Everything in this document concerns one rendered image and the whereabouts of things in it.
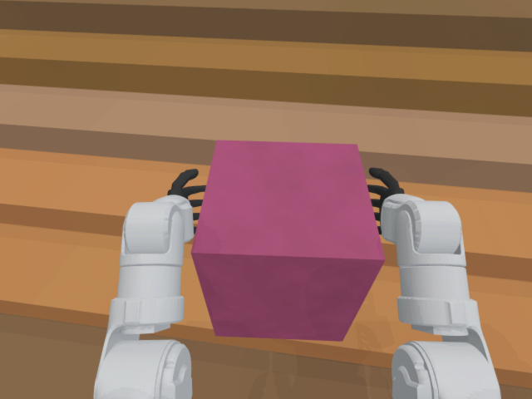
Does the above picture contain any robot right upper arm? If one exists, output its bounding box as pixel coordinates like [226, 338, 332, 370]
[392, 341, 500, 399]

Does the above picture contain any carton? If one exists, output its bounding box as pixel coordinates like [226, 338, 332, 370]
[191, 140, 385, 342]

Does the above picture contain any robot right forearm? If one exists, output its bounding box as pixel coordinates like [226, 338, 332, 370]
[381, 194, 501, 399]

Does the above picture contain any robot left upper arm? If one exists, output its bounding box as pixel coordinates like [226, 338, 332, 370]
[95, 340, 192, 399]

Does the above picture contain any robot left hand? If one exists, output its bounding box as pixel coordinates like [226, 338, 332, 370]
[167, 169, 206, 234]

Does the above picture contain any robot right hand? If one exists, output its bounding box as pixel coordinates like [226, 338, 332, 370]
[367, 168, 404, 234]

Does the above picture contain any robot left forearm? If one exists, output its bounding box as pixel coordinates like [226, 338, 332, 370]
[94, 195, 194, 399]

